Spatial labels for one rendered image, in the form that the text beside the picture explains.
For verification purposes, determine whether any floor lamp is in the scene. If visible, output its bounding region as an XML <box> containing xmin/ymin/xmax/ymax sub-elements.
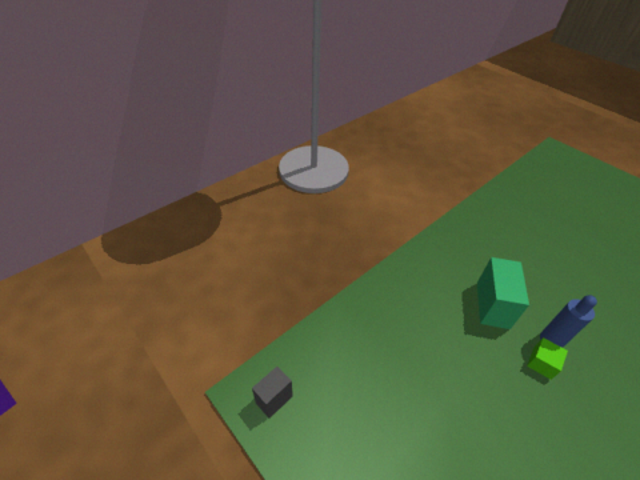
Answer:
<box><xmin>279</xmin><ymin>0</ymin><xmax>349</xmax><ymax>193</ymax></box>

